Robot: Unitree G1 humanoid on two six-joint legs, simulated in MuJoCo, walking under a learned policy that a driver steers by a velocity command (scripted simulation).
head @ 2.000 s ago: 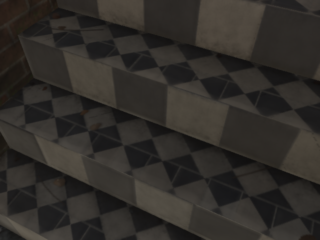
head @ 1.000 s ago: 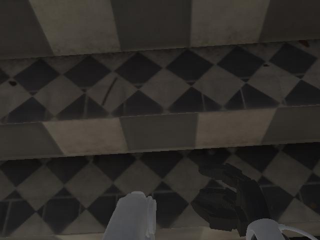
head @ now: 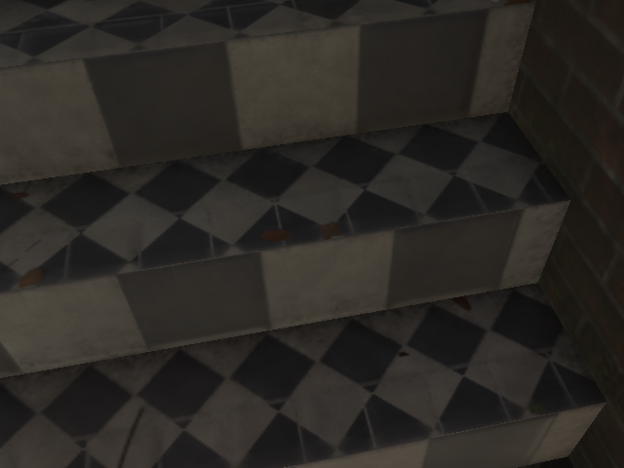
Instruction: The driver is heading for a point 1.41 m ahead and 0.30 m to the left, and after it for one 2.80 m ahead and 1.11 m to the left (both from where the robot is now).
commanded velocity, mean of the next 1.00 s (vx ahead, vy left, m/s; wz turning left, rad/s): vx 0.07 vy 0.00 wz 0.00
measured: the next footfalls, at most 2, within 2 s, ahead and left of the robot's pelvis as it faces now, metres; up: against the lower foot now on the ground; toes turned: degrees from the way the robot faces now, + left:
left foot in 1.48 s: +0.27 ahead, +0.09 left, +0.21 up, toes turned +5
right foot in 1.98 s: +0.52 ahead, -0.14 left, +0.41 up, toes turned -9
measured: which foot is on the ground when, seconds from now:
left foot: down 0.00-1.00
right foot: down 0.00-1.00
